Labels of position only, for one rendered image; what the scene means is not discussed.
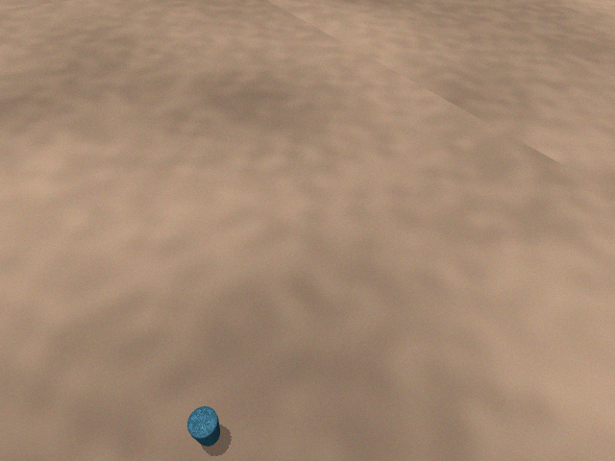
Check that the cup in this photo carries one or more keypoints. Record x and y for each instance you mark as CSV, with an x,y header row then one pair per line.
x,y
203,426

